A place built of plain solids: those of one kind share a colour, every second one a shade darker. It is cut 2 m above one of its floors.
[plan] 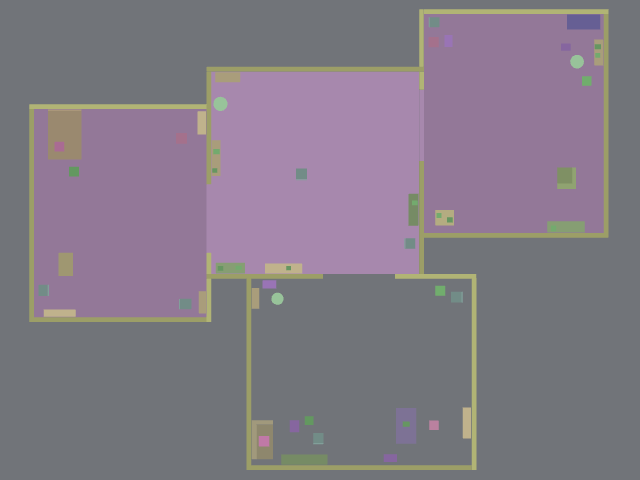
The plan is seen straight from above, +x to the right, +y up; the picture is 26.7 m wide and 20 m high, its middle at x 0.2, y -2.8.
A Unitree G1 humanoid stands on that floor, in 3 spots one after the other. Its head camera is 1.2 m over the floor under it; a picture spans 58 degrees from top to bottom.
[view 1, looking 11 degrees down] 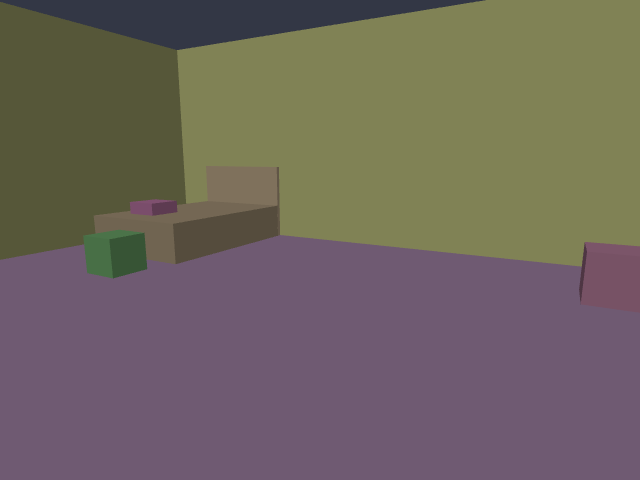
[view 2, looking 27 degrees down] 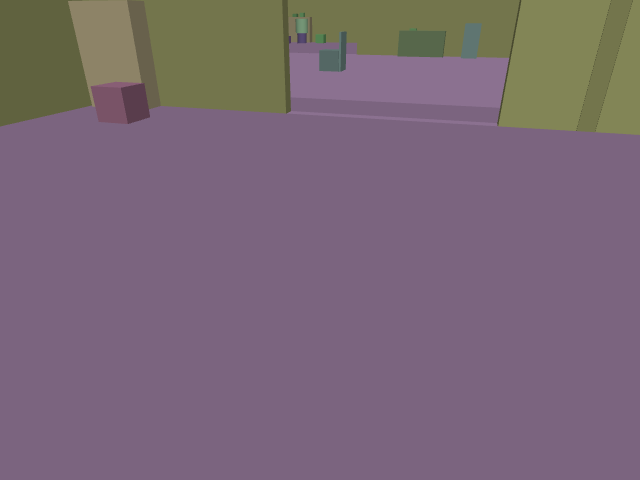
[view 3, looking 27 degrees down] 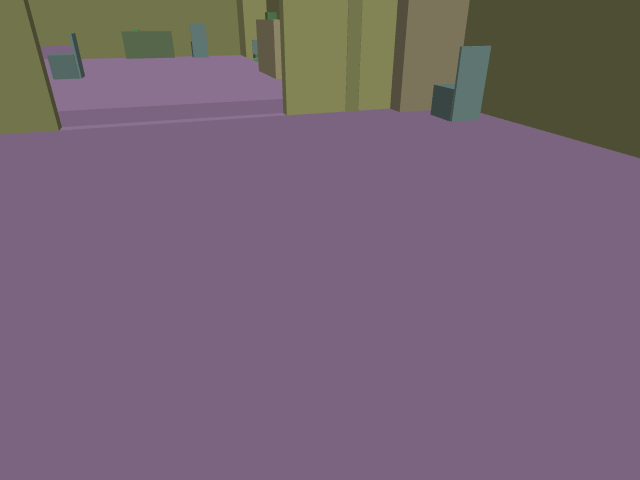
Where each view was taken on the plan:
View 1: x -6.02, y -2.79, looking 119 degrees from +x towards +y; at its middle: floor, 6.29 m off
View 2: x -10.45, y -2.79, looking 17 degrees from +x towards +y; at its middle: floor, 2.64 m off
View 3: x -10.55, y -1.75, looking -19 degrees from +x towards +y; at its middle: floor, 2.64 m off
